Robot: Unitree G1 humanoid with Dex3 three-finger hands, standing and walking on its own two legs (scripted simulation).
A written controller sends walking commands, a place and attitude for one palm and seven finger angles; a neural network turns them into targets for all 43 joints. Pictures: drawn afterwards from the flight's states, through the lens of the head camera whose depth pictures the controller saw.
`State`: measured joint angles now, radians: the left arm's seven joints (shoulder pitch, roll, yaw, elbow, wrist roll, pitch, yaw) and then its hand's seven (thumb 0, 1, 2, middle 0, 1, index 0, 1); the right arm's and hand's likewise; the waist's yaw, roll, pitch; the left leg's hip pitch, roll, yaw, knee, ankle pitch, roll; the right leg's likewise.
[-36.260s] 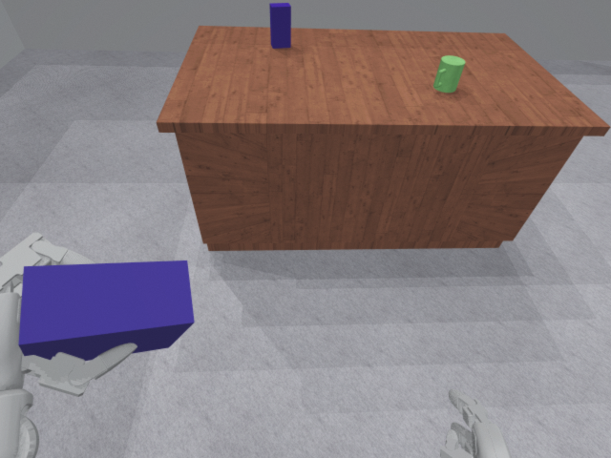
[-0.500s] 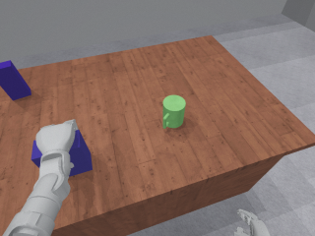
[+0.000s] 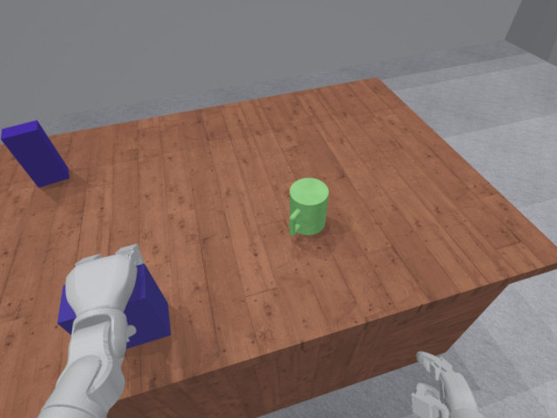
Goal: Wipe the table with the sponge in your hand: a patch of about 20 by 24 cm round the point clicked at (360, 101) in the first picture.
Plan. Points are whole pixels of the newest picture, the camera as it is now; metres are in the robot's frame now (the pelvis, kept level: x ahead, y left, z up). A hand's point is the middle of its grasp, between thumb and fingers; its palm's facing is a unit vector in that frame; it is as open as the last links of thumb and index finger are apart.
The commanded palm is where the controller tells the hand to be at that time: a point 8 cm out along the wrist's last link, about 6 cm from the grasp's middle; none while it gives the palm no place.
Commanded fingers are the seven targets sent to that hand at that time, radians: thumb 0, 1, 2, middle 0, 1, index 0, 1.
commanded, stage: wipe back along the first lane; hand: left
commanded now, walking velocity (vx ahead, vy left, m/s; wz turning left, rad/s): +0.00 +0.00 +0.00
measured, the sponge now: (125, 318) +0.27 +0.29 -0.04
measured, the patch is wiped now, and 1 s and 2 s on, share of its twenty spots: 1.00 1.00 1.00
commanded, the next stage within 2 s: lift the sponge slowly off the table in 0.18 s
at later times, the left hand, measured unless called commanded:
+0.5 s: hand (117, 314) +0.25 +0.27 +0.01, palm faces -0.03 -0.05 -1.00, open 10.2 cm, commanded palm +0.21 +0.26 +0.06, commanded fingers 0.00 0.10 1.30 -1.20 -1.60 -1.20 -1.60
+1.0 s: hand (122, 320) +0.23 +0.26 +0.03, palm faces -0.04 -0.09 -0.99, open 10.2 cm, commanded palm +0.21 +0.26 +0.09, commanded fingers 0.00 0.10 1.30 -1.20 -1.60 -1.20 -1.60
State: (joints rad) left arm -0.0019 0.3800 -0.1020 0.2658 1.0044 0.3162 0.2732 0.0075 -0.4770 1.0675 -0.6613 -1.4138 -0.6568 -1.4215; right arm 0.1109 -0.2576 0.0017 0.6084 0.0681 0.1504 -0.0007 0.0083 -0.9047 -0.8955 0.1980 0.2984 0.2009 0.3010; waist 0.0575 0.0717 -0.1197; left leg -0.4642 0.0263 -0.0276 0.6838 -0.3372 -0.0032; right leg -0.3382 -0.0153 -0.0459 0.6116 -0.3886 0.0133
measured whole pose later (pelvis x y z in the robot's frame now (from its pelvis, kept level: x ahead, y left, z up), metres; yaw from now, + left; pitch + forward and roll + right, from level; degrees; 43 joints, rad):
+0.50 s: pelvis +0.00 -0.01 +0.00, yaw +0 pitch +5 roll -1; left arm 0.08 0.38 -0.10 0.18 1.00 0.31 0.25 0.01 -0.48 1.07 -0.68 -1.40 -0.67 -1.40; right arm 0.10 -0.25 0.00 0.62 0.06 0.13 -0.01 0.01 -0.90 -0.90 0.20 0.30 0.20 0.30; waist 0.07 0.07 -0.10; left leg -0.43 0.03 -0.03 0.67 -0.33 -0.01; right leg -0.31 -0.01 -0.05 0.61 -0.39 0.00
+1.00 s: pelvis -0.01 -0.01 +0.01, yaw +1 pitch +2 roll -1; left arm 0.09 0.37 -0.14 0.12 0.98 0.29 0.20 0.00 -0.51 1.06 -0.72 -1.34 -0.72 -1.35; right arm 0.06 -0.23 0.00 0.64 0.05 0.10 -0.03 0.01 -0.90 -0.90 0.20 0.30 0.20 0.30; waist 0.09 0.08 -0.06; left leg -0.36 0.02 -0.03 0.62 -0.30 -0.01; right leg -0.25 -0.02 -0.05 0.57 -0.37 0.00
